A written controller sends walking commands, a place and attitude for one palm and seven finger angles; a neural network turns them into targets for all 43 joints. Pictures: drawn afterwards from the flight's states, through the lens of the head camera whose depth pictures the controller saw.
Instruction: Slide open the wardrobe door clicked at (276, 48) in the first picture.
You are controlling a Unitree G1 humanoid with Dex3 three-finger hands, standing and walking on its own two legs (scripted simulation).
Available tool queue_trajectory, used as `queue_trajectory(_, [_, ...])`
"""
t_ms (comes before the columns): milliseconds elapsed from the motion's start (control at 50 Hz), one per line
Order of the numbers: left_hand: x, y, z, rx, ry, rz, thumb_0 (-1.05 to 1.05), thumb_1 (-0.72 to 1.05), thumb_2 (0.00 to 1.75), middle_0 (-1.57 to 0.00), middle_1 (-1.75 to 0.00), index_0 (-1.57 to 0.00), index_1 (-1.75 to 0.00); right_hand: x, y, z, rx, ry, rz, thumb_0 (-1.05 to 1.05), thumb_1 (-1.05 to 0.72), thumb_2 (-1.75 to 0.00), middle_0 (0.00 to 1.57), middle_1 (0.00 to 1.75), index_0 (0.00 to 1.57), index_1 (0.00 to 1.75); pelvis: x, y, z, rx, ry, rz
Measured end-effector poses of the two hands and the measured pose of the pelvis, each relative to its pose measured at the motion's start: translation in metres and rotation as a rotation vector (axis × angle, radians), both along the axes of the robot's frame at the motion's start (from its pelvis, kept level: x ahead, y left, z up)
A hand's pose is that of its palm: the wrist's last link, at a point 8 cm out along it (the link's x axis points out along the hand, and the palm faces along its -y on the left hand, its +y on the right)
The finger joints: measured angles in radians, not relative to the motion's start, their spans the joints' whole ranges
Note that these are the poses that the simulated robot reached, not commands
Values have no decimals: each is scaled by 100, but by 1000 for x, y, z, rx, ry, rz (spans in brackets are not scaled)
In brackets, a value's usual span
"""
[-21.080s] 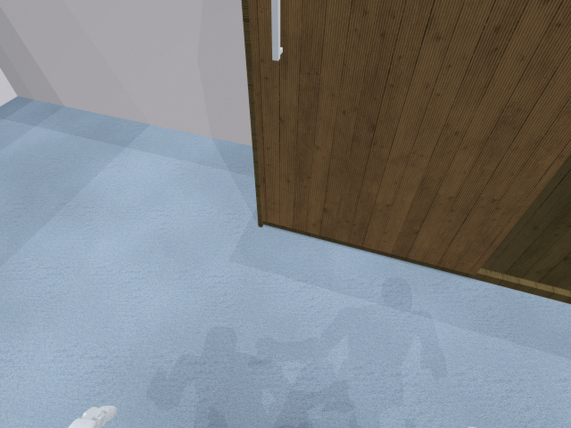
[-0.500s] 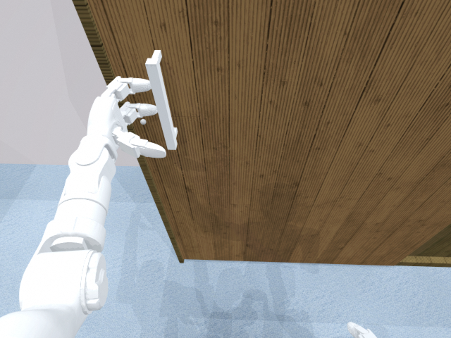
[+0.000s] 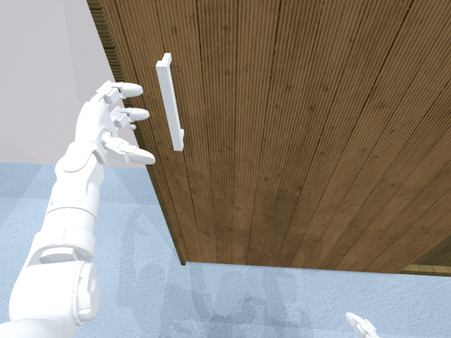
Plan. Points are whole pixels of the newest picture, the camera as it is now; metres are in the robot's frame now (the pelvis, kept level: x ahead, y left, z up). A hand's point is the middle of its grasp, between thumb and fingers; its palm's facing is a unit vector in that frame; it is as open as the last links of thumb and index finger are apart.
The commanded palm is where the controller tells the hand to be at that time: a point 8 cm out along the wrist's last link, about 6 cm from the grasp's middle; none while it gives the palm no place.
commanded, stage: move the hooked fingers beside the handle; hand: left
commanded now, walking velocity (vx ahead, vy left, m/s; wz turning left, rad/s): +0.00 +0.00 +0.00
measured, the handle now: (173, 106) +0.50 +0.12 +0.15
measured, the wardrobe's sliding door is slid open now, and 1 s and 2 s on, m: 0.00 0.00 0.00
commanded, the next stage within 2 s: feel for the door with the fingertips in 1.10 s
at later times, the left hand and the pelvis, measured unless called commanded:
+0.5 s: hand (130, 125) +0.43 +0.18 +0.16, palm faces -0.05 -1.00 -0.02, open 14.0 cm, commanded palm +0.40 +0.23 +0.15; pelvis +0.00 +0.00 +0.00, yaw +0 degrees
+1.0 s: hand (128, 130) +0.42 +0.18 +0.16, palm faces -0.04 -1.00 -0.03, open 14.0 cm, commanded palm +0.40 +0.23 +0.15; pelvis +0.00 +0.00 +0.00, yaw +1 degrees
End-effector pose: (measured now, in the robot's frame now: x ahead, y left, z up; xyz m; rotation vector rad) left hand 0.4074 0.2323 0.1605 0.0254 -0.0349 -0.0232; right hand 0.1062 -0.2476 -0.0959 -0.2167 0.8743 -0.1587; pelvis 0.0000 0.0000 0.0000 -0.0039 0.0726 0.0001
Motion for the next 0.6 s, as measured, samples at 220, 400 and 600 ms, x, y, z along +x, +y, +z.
queue_trajectory(220, [2, 3, -6, -5, 29, -5, -1, -50, 30, -30, -120, -30, -120, -6, -1, -2, -4, 9, -4, 1, -90, -90, 21, 30, 20, 30, -2, 1, -1, 1, 8, 0])
queue_trajectory(400, [8, 12, -1, 12, 12, -2, -1, -50, 30, -30, -120, -30, -120, -17, -2, -5, -5, 44, -21, 1, -90, -90, 21, 30, 20, 30, 0, 1, -1, -1, 18, -4])
queue_trajectory(600, [4, 1, -6, -7, 17, -25, -1, -50, 30, -30, -120, -30, -120, -12, -2, -5, 3, 39, -18, 1, -90, -90, 21, 30, 20, 30, 5, 3, -1, -3, 19, -5])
